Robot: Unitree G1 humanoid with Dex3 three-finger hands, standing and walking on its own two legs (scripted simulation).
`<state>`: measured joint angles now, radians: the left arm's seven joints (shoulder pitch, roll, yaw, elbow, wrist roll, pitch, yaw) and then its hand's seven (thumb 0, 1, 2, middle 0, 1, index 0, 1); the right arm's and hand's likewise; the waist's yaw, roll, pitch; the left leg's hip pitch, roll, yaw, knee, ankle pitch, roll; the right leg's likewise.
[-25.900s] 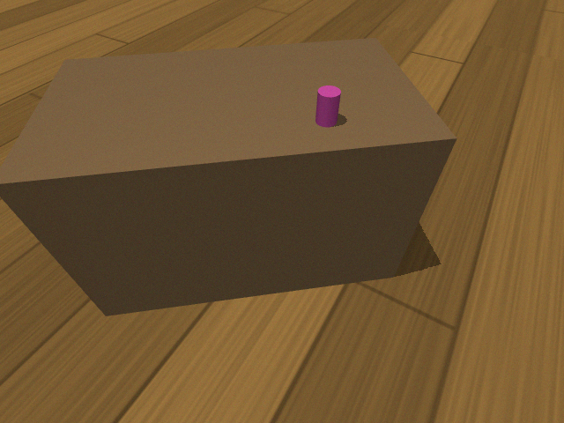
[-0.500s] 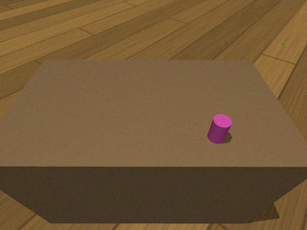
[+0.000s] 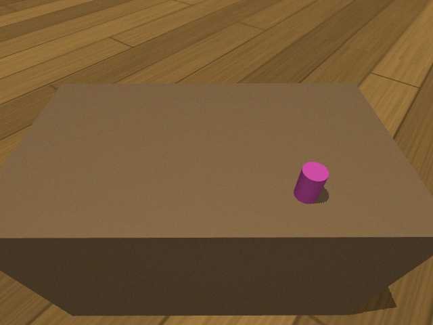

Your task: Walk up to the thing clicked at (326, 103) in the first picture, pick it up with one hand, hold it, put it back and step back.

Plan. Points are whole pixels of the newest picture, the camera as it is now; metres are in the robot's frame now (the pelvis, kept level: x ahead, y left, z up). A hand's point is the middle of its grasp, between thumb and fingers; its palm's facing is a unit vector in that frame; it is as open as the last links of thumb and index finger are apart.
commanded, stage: home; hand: right
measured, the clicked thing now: (310, 183) +0.45 -0.22 -0.04
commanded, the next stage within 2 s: stand in 0.24 s
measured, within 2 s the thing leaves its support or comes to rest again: neither
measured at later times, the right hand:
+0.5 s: hand out of the picture +0.08 -0.26 -0.16, palm faces -0.04 +0.93 -0.35, open 16.1 cm
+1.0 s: hand out of the picture +0.07 -0.26 -0.16, palm faces -0.04 +0.94 -0.35, open 7.6 cm
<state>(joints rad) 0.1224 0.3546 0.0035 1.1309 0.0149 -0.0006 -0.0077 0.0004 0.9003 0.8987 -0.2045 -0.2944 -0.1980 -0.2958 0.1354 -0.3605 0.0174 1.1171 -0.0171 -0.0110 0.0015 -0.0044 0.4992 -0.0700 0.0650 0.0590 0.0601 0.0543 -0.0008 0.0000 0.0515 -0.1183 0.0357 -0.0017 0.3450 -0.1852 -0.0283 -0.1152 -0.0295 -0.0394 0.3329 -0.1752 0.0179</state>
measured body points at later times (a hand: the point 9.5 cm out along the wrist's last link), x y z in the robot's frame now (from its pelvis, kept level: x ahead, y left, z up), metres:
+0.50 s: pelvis +0.01 +0.00 +0.00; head +0.01 +0.00 +0.45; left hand +0.08 +0.30 -0.13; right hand +0.09 -0.30 -0.13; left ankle +0.00 +0.14 -0.75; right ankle +0.01 -0.13 -0.75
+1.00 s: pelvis +0.01 +0.00 +0.00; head +0.02 +0.00 +0.45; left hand +0.08 +0.30 -0.13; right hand +0.07 -0.30 -0.13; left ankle +0.00 +0.14 -0.75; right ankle +0.01 -0.13 -0.75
